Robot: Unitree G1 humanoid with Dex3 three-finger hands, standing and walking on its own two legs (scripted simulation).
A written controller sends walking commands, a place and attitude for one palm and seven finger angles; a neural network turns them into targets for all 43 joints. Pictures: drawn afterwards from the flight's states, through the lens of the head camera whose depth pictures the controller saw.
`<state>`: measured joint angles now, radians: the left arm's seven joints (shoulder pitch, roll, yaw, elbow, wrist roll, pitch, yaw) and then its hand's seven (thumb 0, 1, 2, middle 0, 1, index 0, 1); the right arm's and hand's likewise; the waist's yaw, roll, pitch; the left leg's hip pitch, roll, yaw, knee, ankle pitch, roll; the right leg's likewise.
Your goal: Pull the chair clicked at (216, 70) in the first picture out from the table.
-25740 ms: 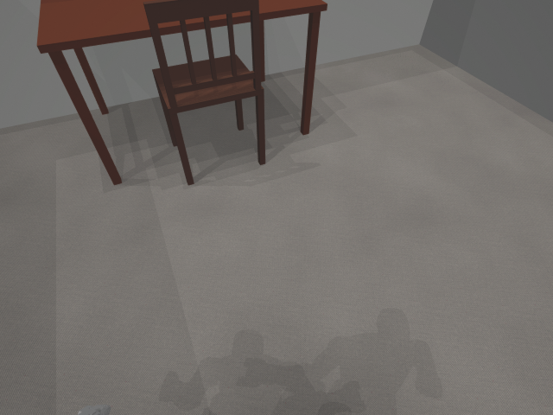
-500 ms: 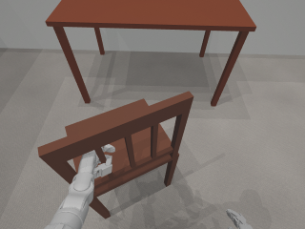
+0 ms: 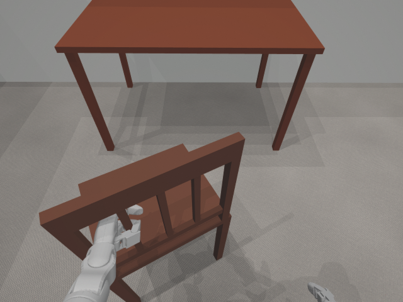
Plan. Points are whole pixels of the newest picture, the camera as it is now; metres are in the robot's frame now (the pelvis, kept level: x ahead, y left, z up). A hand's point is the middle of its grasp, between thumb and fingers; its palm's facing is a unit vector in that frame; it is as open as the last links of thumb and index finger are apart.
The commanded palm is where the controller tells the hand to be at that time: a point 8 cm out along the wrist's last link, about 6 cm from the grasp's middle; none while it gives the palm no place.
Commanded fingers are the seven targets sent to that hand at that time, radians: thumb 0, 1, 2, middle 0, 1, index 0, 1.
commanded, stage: open the thumb and straighten the fingers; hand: left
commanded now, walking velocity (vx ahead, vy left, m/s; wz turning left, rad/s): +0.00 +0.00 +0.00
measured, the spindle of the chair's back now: (165, 214) +0.35 +0.10 -0.11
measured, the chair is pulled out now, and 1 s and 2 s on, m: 0.66 0.66 0.66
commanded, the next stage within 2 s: draw the fingers out of the gap in 0.64 s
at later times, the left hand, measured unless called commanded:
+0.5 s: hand (134, 224) +0.30 +0.16 -0.06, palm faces +0.07 -0.98 -0.18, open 15.7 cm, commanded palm +0.27 +0.21 -0.04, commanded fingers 0.00 -0.55 0.20 0.00 0.00 0.00 0.00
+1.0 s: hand (127, 242) +0.26 +0.17 -0.06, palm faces +0.06 -0.98 -0.18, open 17.5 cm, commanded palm +0.22 +0.22 -0.03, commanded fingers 0.00 -0.55 0.20 0.00 0.00 0.00 0.00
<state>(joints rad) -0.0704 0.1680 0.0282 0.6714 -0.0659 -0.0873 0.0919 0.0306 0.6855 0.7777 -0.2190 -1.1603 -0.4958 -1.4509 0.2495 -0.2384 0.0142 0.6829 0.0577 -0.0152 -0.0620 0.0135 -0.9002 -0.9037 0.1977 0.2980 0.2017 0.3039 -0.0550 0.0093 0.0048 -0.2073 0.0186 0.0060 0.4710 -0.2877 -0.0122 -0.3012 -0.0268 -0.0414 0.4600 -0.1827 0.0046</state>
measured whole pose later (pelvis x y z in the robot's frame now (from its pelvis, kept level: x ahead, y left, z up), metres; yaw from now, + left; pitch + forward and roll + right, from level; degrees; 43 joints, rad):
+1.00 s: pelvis +0.02 +0.00 -0.03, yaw +2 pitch +9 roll -1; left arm 0.23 0.19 0.01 0.14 -0.08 0.14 0.03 -0.01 -0.54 0.20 0.00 -0.01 0.00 -0.01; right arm 0.27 -0.27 0.01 0.54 0.03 -0.12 -0.05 0.02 -0.90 -0.90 0.20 0.30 0.20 0.30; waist -0.04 0.06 -0.10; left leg -0.47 0.01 -0.03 0.77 -0.46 -0.01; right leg -0.55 -0.04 -0.07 0.74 -0.35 0.01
